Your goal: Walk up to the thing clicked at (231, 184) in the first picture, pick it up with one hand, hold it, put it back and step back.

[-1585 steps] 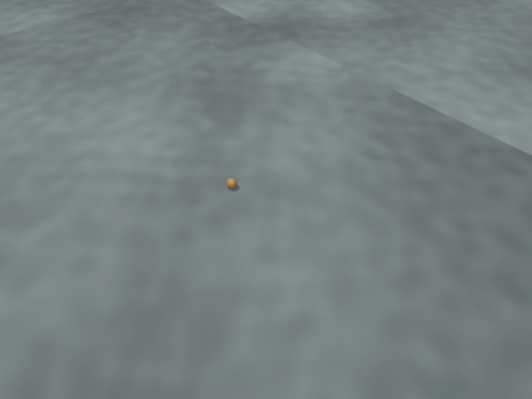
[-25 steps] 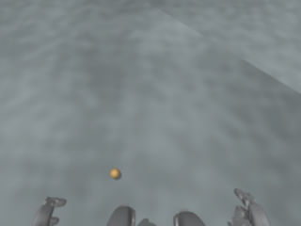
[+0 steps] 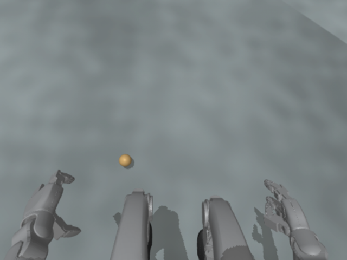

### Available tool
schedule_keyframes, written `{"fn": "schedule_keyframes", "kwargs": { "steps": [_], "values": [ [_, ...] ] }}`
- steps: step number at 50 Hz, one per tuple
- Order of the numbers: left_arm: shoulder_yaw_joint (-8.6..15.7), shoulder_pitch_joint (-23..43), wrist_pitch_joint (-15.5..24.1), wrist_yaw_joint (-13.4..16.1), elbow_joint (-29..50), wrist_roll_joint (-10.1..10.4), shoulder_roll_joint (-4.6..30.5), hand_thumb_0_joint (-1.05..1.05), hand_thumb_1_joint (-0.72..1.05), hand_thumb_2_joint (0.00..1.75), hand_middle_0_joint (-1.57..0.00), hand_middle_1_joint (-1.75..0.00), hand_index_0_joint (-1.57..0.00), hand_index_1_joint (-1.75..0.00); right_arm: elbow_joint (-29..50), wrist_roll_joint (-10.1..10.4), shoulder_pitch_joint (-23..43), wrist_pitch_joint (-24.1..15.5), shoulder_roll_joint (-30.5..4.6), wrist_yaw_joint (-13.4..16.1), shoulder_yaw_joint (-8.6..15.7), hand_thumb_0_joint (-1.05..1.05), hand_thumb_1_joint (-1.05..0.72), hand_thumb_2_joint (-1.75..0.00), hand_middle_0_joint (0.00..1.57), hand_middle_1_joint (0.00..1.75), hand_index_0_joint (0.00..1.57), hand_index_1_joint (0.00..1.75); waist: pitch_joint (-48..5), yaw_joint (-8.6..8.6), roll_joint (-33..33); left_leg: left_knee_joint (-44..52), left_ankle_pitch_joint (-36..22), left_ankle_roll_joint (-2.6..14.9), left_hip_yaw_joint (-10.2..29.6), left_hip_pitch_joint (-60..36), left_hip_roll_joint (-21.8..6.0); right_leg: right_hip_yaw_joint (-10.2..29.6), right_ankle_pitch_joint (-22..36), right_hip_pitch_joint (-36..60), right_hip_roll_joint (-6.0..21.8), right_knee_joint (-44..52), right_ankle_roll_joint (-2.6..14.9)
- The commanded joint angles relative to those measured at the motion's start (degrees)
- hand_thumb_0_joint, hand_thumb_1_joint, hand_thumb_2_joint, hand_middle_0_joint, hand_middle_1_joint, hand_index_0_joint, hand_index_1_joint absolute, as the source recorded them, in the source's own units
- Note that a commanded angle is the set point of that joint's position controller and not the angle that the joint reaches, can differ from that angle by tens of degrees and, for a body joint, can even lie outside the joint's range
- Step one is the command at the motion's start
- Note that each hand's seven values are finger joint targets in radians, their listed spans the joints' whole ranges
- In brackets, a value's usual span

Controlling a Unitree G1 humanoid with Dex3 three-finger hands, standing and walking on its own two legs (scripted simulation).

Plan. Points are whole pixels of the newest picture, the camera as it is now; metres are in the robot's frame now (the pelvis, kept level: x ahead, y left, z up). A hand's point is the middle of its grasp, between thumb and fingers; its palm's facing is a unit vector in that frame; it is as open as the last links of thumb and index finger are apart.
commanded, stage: rise first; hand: left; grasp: from above
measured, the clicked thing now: (125, 160) +0.44 +0.23 -0.53
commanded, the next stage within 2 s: approach in 1.68 s
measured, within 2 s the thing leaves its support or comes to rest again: neither
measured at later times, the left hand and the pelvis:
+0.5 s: hand (89, 182) +0.31 +0.30 -0.30, palm faces -0.47 -0.19 -0.86, open 14.1 cm; pelvis -0.06 +0.00 -0.16, yaw -4 degrees
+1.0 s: hand (97, 173) +0.35 +0.30 -0.37, palm faces -0.45 -0.03 -0.89, open 14.1 cm; pelvis -0.06 +0.00 -0.21, yaw -6 degrees
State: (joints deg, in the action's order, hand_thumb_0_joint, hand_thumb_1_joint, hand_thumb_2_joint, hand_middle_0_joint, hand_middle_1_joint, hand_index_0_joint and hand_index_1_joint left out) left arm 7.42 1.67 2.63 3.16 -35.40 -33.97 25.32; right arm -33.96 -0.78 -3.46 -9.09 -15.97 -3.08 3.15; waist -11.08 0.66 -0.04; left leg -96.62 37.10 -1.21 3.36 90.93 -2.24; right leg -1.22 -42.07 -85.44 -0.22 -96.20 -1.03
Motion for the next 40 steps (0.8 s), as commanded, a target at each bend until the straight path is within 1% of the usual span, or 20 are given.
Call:
{"fn": "schedule_keyframes", "kwargs": {
  "steps": [1, 5, 8, 10, 12, 13, 16, 20, 21, 23, 24, 28, 29, 30, 31, 33, 35, 38, 39, 40],
  "values": [
    [6.2, 8.2, 4.3, 4.2, 3.2, -5.4, 15.2, 0.00, -0.57, 1.02, -0.06, -1.06, -0.05, -1.07, 2.9, 0.2, -4.3, -1.3, -9.8, -0.1, 4.4, 0.00, -0.87, -0.90, 0.20, 0.30, 0.20, 0.30, -29.9, -1.36, -6.9, 3.7, -23.1, 2.01, -0.6, -21.6, 0.9, -1.6, 22.2, 1.4, -1.9, 3.9, 2.50],
    [4.1, 17.4, 5.6, 5.5, -1.2, -9.6, 15.4, 0.00, -0.57, 1.04, -0.06, -1.05, -0.04, -1.06, 0.9, -0.4, -5.0, -0.3, -9.7, -0.6, 4.7, 0.00, -0.86, -0.89, 0.20, 0.30, 0.20, 0.30, -31.4, -0.20, -5.1, -1.9, -18.5, 2.35, -0.8, -14.6, 0.7, -2.1, 19.1, -3.6, -2.3, 0.3, 2.44],
    [6.4, 22.9, 7.1, 6.5, -2.9, -12.8, 20.7, 0.00, -0.55, 1.04, -0.06, -1.03, -0.05, -1.04, -0.2, -0.7, -5.9, 0.5, -10.1, -0.7, 4.8, 0.00, -0.86, -0.89, 0.20, 0.30, 0.20, 0.30, -34.0, -1.45, -4.4, -5.8, -14.2, 2.65, -1.8, -9.3, 1.0, -1.9, 16.0, -4.3, -2.6, -1.6, 2.42],
    [6.2, 26.1, 7.6, 7.5, -4.8, -14.9, 21.5, 0.00, -0.52, 1.01, -0.06, -1.04, -0.06, -1.04, -0.8, -1.0, -6.3, 1.2, -10.4, -0.8, 4.7, 0.00, -0.86, -0.89, 0.20, 0.30, 0.20, 0.30, -34.9, -1.32, -4.7, -7.5, -13.0, 2.54, -1.7, -7.8, 0.9, -2.4, 15.1, -5.8, -2.6, -3.6, 2.51],
    [4.4, 30.7, 8.2, 8.1, -7.4, -16.4, 20.5, 0.00, -0.53, 1.03, -0.06, -1.04, -0.05, -1.05, -1.4, -1.0, -7.0, 1.9, -10.1, -0.7, 4.8, 0.00, -0.86, -0.89, 0.20, 0.30, 0.20, 0.30, -32.4, 0.07, -3.8, -8.7, -8.6, 2.53, -1.9, -3.9, 0.9, -2.7, 11.5, -8.4, -2.8, -4.0, 2.54],
    [5.7, 31.2, 8.5, 8.5, -8.5, -16.8, 22.5, 0.00, -0.54, 1.03, -0.06, -1.04, -0.05, -1.05, -1.8, -1.0, -7.1, 2.3, -10.3, -0.7, 4.8, 0.00, -0.85, -0.89, 0.20, 0.30, 0.20, 0.30, -32.5, -0.66, -3.7, -8.9, -7.2, 2.52, -1.8, -3.3, 1.0, -2.9, 9.7, -9.4, -2.9, -4.5, 2.69],
    [5.9, 35.4, 9.5, 9.3, -8.2, -19.4, 25.2, 0.00, -0.55, 1.04, -0.05, -1.04, -0.05, -1.05, -2.0, -1.4, -7.5, 3.6, -10.6, -0.7, 4.6, 0.00, -0.87, -0.90, 0.20, 0.30, 0.20, 0.30, -33.8, -0.78, -6.6, -10.1, -4.6, 2.39, -1.5, -2.0, 1.1, -3.6, 6.9, -12.1, -3.0, -7.0, 2.97],
    [4.1, 37.1, 10.1, 10.8, -17.0, -22.0, 24.4, 0.00, -0.55, 1.04, -0.05, -1.03, -0.05, -1.03, -4.9, -1.8, -9.4, 5.4, -10.3, -0.9, 4.0, 0.00, -0.88, -0.90, 0.20, 0.30, 0.20, 0.30, -29.0, 1.37, -4.4, -12.7, -1.3, 2.75, -1.3, 3.5, 1.4, -4.1, 3.7, -15.9, -3.3, -8.7, 2.99],
    [4.7, 40.9, 10.8, 11.4, -13.7, -22.5, 26.1, 0.00, -0.56, 1.05, -0.05, -1.01, -0.05, -1.02, -5.0, -2.0, -9.5, 5.6, -10.4, -0.8, 4.0, 0.00, -0.88, -0.90, 0.20, 0.30, 0.20, 0.30, -30.2, 0.87, -6.1, -12.8, -1.2, 2.60, -1.0, 2.4, 1.4, -4.2, 3.7, -16.9, -3.2, -9.6, 3.19],
    [3.6, 43.9, 11.3, 12.4, -14.9, -24.8, 26.6, 0.00, -0.56, 1.05, -0.06, -1.00, -0.05, -1.01, -5.0, -2.3, -9.2, 6.0, -10.7, -0.9, 3.8, 0.00, -0.88, -0.90, 0.20, 0.30, 0.20, 0.30, -30.3, 1.34, -9.0, -13.3, 0.3, 2.32, -0.7, 1.9, 1.3, -4.7, 2.8, -19.7, -3.3, -11.1, 3.48],
    [3.9, 42.2, 11.3, 12.9, -19.9, -25.6, 27.0, 0.00, -0.57, 1.06, -0.06, -0.98, -0.05, -0.99, -5.9, -2.4, -9.8, 6.3, -10.9, -0.9, 3.6, 0.00, -0.89, -0.90, 0.20, 0.30, 0.20, 0.30, -28.1, 2.11, -7.1, -14.3, 1.4, 2.53, -0.8, 4.2, 1.5, -4.7, 1.5, -20.3, -3.4, -10.9, 3.38],
    [4.1, 45.8, 12.6, 15.0, -22.6, -28.1, 28.9, 0.00, -0.57, 1.04, -0.06, -0.97, -0.05, -0.98, -7.0, -3.4, -10.0, 6.6, -10.6, -1.2, 2.8, 0.00, -0.89, -0.90, 0.20, 0.30, 0.20, 0.30, -27.5, 2.30, -7.7, -16.4, 1.1, 2.62, -0.9, 6.2, 1.7, -5.0, 1.9, -22.2, -3.3, -12.9, 3.51],
    [2.4, 48.5, 13.2, 15.4, -21.1, -28.7, 27.3, 0.00, -0.57, 1.05, -0.07, -0.96, -0.05, -0.97, -6.9, -3.7, -10.0, 6.5, -10.8, -1.4, 2.7, 0.00, -0.89, -0.90, 0.20, 0.30, 0.20, 0.30, -27.8, 2.97, -9.2, -16.5, 0.7, 2.43, -0.8, 5.7, 1.7, -5.4, 2.7, -22.8, -3.2, -13.7, 3.50],
    [3.3, 47.1, 13.1, 15.9, -24.7, -29.7, 28.4, 0.00, -0.58, 1.06, -0.07, -0.96, -0.05, -0.98, -7.5, -3.9, -10.1, 6.5, -11.0, -1.4, 2.6, 0.00, -0.89, -0.90, 0.20, 0.30, 0.20, 0.30, -27.0, 2.81, -8.8, -16.7, 1.2, 2.35, -0.6, 6.0, 1.6, -5.7, 2.3, -24.1, -3.4, -14.3, 3.61],
    [2.3, 49.7, 13.6, 16.2, -22.3, -29.9, 27.9, 0.00, -0.57, 1.05, -0.06, -0.96, -0.05, -0.97, -7.0, -3.9, -9.7, 6.3, -11.1, -1.5, 2.6, 0.00, -0.89, -0.90, 0.20, 0.30, 0.20, 0.30, -27.3, 3.06, -10.1, -17.4, 0.3, 2.29, -0.6, 5.8, 1.5, -5.8, 3.1, -24.8, -3.3, -14.7, 3.59],
    [2.8, 48.1, 13.4, 17.1, -27.2, -31.5, 28.7, 0.00, -0.55, 1.03, -0.07, -0.96, -0.06, -0.97, -8.3, -4.4, -10.1, 6.4, -11.3, -1.6, 2.4, 0.00, -0.89, -0.90, 0.20, 0.30, 0.20, 0.30, -27.0, 3.13, -10.0, -18.3, -0.4, 2.22, -0.6, 5.8, 1.5, -6.2, 3.8, -25.8, -3.4, -15.9, 3.59],
    [2.8, 50.5, 13.9, 18.1, -25.3, -32.6, 29.0, 0.00, -0.55, 1.03, -0.07, -0.96, -0.06, -0.97, -7.4, -4.8, -9.4, 6.3, -11.2, -1.8, 2.2, 0.00, -0.89, -0.90, 0.20, 0.30, 0.20, 0.30, -28.8, 2.52, -11.0, -19.5, -2.4, 2.11, -1.0, 5.3, 1.5, -6.2, 5.7, -25.4, -3.3, -16.7, 3.60],
    [2.8, 49.6, 13.8, 19.1, -29.9, -34.1, 28.8, 0.00, -0.53, 1.00, -0.08, -0.97, -0.07, -0.97, -9.4, -5.6, -10.8, 6.4, -11.4, -2.2, 2.3, 0.00, -0.90, -0.90, 0.20, 0.30, 0.20, 0.30, -28.4, 3.63, -11.2, -20.8, -4.1, 2.16, -0.8, 5.6, 1.2, -6.8, 7.8, -25.9, -3.4, -18.3, 3.39],
    [2.6, 51.6, 14.0, 19.4, -27.3, -34.2, 29.0, 0.00, -0.53, 1.00, -0.08, -0.95, -0.08, -0.96, -8.2, -5.5, -9.7, 6.3, -11.1, -2.3, 2.2, 0.00, -0.89, -0.90, 0.20, 0.30, 0.20, 0.30, -29.3, 3.09, -11.7, -20.8, -4.7, 2.08, -0.9, 5.3, 1.2, -6.7, 8.4, -25.9, -3.5, -18.5, 3.53],
    [3.1, 50.1, 13.7, 19.8, -30.8, -35.2, 29.7, 0.00, -0.53, 1.00, -0.08, -0.97, -0.08, -0.97, -9.8, -5.7, -10.8, 6.6, -11.2, -2.3, 2.4, 0.00, -0.90, -0.90, 0.20, 0.30, 0.20, 0.30, -29.0, 3.32, -11.4, -21.4, -4.1, 2.19, -1.2, 6.5, 1.3, -6.7, 7.8, -26.1, -3.7, -18.5, 3.52]
  ]
}}
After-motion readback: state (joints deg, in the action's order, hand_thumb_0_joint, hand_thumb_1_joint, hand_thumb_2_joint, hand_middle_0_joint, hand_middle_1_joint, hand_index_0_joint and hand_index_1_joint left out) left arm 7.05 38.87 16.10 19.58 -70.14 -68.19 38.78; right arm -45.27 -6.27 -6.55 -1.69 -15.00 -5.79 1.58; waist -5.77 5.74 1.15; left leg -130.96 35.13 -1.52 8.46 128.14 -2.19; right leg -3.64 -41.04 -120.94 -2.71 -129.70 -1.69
